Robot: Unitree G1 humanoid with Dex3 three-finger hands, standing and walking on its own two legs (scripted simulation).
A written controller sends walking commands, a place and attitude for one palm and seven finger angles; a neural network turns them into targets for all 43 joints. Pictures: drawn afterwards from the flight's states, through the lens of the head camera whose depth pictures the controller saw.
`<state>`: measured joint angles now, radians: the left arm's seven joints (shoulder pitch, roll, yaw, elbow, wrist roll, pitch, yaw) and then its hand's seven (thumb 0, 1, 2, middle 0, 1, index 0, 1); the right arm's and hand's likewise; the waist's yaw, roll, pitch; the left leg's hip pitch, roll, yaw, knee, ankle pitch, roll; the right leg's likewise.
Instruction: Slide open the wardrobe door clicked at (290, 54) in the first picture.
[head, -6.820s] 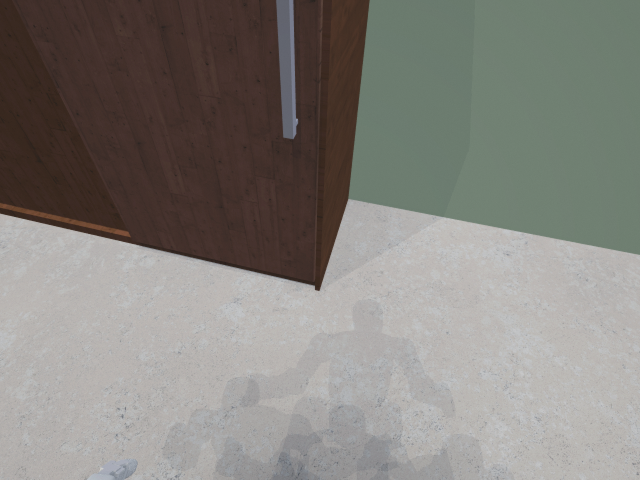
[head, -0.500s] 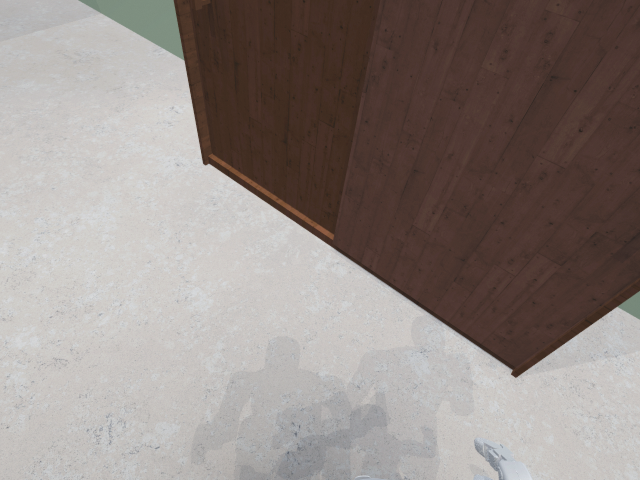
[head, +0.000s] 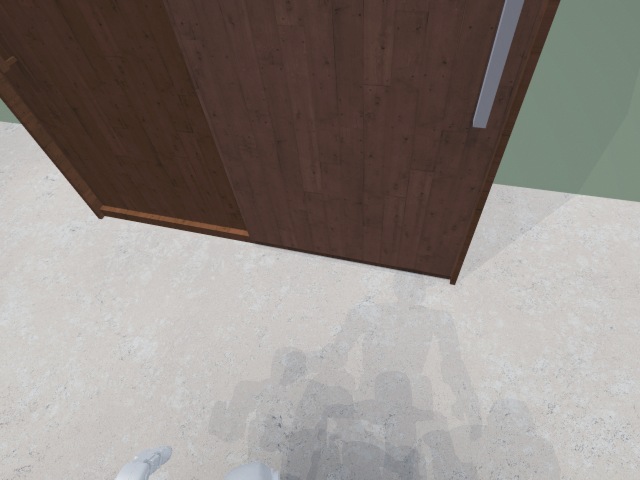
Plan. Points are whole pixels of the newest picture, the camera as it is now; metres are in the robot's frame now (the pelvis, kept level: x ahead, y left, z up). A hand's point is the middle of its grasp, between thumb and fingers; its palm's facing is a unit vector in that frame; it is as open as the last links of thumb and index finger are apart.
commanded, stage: turn to face it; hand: right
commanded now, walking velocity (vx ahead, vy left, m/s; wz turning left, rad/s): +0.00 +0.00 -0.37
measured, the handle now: (500, 43) +0.80 -0.31 +0.11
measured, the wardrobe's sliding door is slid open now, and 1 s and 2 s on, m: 0.00 0.00 0.00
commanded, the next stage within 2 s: take the last steps up to it in 0.38 s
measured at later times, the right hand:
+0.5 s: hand out of the picture +0.04 -0.23 -0.15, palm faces +0.16 +0.96 -0.22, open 7.4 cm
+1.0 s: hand out of the picture -0.12 -0.08 -0.14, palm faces +0.36 +0.92 -0.17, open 7.3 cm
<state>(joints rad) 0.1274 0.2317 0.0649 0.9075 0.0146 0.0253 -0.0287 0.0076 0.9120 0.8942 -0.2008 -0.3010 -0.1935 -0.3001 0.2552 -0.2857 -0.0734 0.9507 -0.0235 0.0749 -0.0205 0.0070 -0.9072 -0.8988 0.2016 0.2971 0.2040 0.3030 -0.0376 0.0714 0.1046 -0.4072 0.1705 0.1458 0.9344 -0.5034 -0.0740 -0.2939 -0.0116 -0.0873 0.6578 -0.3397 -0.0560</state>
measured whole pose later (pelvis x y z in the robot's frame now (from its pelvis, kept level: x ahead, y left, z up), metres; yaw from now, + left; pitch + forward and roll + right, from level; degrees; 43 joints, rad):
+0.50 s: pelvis -0.03 -0.02 +0.02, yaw -9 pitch -1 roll +2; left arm 0.29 0.17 0.05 1.01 0.02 0.03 0.01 0.01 0.91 0.89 -0.21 -0.30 -0.20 -0.30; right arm 0.15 -0.22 -0.06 0.98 -0.02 0.06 -0.02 0.01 -0.91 -0.90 0.20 0.30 0.20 0.30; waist 0.05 0.00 0.04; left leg -0.37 0.05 0.00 0.90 -0.41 -0.08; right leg -0.23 0.09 0.04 0.36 -0.12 -0.10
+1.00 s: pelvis +0.03 +0.02 +0.02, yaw -14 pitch -1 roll -1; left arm 0.28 0.20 0.08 1.09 0.03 0.03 -0.01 0.01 0.91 0.89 -0.20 -0.30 -0.19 -0.30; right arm 0.54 -0.05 0.00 1.16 -0.02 -0.07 -0.03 0.00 -0.91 -0.90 0.20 0.30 0.20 0.30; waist -0.03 -0.05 0.02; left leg 0.05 0.00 0.12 0.28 -0.31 0.03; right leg -0.57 -0.08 -0.02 0.99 -0.19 0.03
